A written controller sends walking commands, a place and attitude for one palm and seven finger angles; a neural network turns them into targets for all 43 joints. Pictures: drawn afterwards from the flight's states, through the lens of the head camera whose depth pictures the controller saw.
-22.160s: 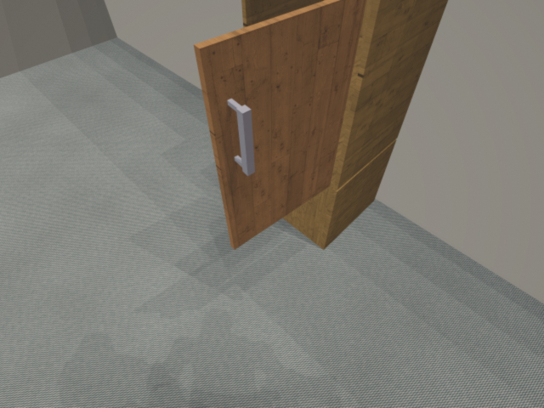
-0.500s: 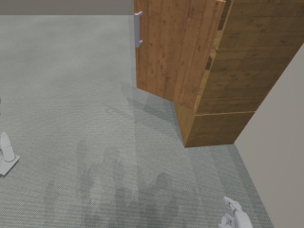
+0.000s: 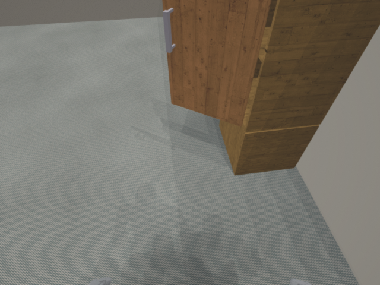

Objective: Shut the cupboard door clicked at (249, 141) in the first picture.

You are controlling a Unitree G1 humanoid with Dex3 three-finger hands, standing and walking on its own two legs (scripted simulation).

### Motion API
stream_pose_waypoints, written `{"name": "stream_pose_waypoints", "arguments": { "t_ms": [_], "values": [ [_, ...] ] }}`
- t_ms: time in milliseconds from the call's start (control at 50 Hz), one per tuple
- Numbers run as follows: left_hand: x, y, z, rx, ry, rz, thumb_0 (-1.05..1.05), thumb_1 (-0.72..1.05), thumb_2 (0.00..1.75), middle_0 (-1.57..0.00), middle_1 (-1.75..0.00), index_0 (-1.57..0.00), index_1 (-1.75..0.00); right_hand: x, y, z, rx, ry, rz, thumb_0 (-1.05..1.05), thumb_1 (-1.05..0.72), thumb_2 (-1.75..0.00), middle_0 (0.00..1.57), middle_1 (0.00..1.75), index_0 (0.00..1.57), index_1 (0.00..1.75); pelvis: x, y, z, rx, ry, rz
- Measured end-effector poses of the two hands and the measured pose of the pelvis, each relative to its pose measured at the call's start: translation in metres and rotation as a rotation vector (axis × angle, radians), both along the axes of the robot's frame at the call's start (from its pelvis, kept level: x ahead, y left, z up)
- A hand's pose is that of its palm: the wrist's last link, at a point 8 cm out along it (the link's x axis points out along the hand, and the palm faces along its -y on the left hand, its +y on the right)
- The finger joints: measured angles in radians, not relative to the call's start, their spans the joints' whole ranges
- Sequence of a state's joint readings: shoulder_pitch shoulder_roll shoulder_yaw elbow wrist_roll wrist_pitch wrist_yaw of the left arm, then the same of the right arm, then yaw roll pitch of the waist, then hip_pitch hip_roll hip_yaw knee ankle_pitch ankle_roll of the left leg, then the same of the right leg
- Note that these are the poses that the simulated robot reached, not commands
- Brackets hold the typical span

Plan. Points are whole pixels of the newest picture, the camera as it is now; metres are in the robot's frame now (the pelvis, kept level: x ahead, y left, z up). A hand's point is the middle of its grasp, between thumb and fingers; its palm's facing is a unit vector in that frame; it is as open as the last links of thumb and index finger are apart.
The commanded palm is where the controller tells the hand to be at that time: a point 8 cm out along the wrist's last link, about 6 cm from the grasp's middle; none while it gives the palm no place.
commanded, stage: let the arm hang, fingers relaxed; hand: left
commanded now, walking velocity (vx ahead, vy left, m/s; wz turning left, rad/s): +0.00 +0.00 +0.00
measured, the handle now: (170, 30) +1.00 +0.11 +0.07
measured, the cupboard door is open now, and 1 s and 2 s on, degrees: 55 55 55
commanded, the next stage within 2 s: look to check the result in 0.84 s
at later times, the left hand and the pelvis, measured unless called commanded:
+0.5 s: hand out of the picture -0.01 +0.20 -0.16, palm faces +0.02 -0.97 -0.25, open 7.3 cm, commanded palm none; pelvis +0.00 +0.01 +0.01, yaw -1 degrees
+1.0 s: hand out of the picture +0.06 +0.21 -0.16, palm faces +0.00 -0.97 -0.25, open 7.3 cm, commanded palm none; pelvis +0.02 +0.00 +0.01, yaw -1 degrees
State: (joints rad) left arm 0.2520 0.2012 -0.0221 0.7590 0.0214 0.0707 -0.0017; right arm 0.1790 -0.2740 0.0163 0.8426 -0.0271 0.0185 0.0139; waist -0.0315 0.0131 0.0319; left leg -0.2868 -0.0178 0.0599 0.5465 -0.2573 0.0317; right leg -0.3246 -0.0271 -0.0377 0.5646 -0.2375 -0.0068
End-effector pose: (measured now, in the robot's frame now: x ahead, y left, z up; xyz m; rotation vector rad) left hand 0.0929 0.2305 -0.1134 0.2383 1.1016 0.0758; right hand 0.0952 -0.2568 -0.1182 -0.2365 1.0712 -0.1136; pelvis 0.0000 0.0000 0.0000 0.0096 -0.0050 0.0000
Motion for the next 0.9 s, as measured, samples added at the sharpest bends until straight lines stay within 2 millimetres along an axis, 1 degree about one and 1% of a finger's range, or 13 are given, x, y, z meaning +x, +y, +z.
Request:
{"name": "stream_pose_waypoints", "arguments": {
  "t_ms": [20, 40, 100, 160, 220, 300, 340, 400, 540, 640, 720, 800, 900],
  "values": [
    [-0.018, -0.011, -0.011, -0.037, 0.066, 0.009, 0.01, 0.91, 0.90, -0.20, -0.30, -0.20, -0.30, -0.015, 0.000, -0.001, -0.005, 0.047, -0.012, 0.01, -0.91, -0.90, 0.20, 0.30, 0.20, 0.30, -0.001, -0.001, 0.001, -0.001, -0.002, -0.001],
    [-0.030, -0.013, -0.017, -0.043, 0.096, 0.060, 0.00, 0.94, 0.90, -0.20, -0.30, -0.21, -0.30, -0.030, 0.001, -0.002, -0.010, 0.096, -0.021, 0.01, -0.91, -0.90, 0.20, 0.30, 0.20, 0.30, -0.002, -0.002, 0.002, -0.004, -0.002, 0.002],
    [-0.062, -0.006, -0.025, -0.039, 0.176, 0.111, -0.02, 1.00, 0.90, -0.21, -0.30, -0.21, -0.30, -0.073, 0.005, -0.005, -0.012, 0.242, -0.043, 0.01, -0.91, -0.90, 0.19, 0.30, 0.20, 0.30, -0.004, -0.005, 0.005, -0.012, -0.003, 0.009],
    [-0.090, 0.001, -0.025, -0.030, 0.254, 0.136, -0.02, 0.99, 0.90, -0.21, -0.30, -0.21, -0.30, -0.107, 0.012, -0.007, 0.001, 0.347, -0.073, 0.01, -0.91, -0.90, 0.19, 0.30, 0.20, 0.30, -0.003, -0.004, 0.007, -0.018, -0.004, 0.011],
    [-0.111, 0.008, -0.022, -0.010, 0.318, 0.154, -0.01, 0.97, 0.90, -0.21, -0.30, -0.21, -0.30, -0.129, 0.020, -0.010, 0.020, 0.405, -0.103, 0.01, -0.91, -0.90, 0.19, 0.30, 0.20, 0.30, -0.003, -0.002, 0.008, -0.020, -0.006, 0.008],
    [-0.126, 0.016, -0.017, 0.015, 0.366, 0.165, 0.00, 0.94, 0.90, -0.20, -0.30, -0.21, -0.30, -0.142, 0.031, -0.014, 0.046, 0.427, -0.129, 0.01, -0.91, -0.90, 0.20, 0.30, 0.20, 0.30, -0.002, 0.002, 0.009, -0.018, -0.009, 0.000],
    [-0.128, 0.019, -0.016, 0.023, 0.371, 0.167, 0.00, 0.93, 0.90, -0.20, -0.30, -0.20, -0.30, -0.142, 0.035, -0.016, 0.058, 0.422, -0.134, 0.01, -0.91, -0.90, 0.20, 0.30, 0.20, 0.30, -0.002, 0.004, 0.009, -0.017, -0.011, -0.002],
    [-0.123, 0.022, -0.014, 0.029, 0.357, 0.165, 0.00, 0.92, 0.90, -0.20, -0.30, -0.20, -0.30, -0.136, 0.040, -0.019, 0.070, 0.399, -0.136, 0.01, -0.91, -0.90, 0.20, 0.30, 0.20, 0.30, -0.001, 0.006, 0.009, -0.015, -0.014, -0.007],
    [-0.093, 0.019, -0.014, 0.021, 0.278, 0.144, 0.00, 0.91, 0.90, -0.20, -0.30, -0.20, -0.30, -0.106, 0.043, -0.022, 0.079, 0.313, -0.123, 0.01, -0.91, -0.90, 0.20, 0.30, 0.20, 0.30, 0.001, 0.009, 0.010, -0.010, -0.017, -0.013],
    [-0.071, 0.014, -0.014, 0.005, 0.222, 0.126, 0.00, 0.91, 0.90, -0.20, -0.30, -0.20, -0.30, -0.083, 0.038, -0.019, 0.068, 0.256, -0.111, 0.01, -0.91, -0.90, 0.20, 0.30, 0.20, 0.30, 0.004, 0.008, 0.010, -0.008, -0.020, -0.013],
    [-0.057, 0.011, -0.015, -0.004, 0.196, 0.114, 0.00, 0.91, 0.90, -0.20, -0.30, -0.20, -0.30, -0.069, 0.031, -0.015, 0.052, 0.228, -0.105, 0.01, -0.91, -0.90, 0.20, 0.30, 0.20, 0.30, 0.007, 0.008, 0.011, -0.008, -0.021, -0.013],
    [-0.050, 0.011, -0.014, -0.005, 0.189, 0.106, 0.00, 0.91, 0.90, -0.20, -0.30, -0.20, -0.30, -0.061, 0.024, -0.012, 0.035, 0.218, -0.101, 0.01, -0.91, -0.90, 0.20, 0.30, 0.20, 0.30, 0.010, 0.007, 0.012, -0.009, -0.022, -0.013],
    [-0.045, 0.017, -0.012, 0.008, 0.195, 0.104, 0.00, 0.91, 0.90, -0.20, -0.30, -0.20, -0.30, -0.056, 0.015, -0.009, 0.015, 0.227, -0.097, 0.01, -0.91, -0.90, 0.20, 0.30, 0.20, 0.30, 0.014, 0.005, 0.013, -0.009, -0.022, -0.012]
  ]
}}
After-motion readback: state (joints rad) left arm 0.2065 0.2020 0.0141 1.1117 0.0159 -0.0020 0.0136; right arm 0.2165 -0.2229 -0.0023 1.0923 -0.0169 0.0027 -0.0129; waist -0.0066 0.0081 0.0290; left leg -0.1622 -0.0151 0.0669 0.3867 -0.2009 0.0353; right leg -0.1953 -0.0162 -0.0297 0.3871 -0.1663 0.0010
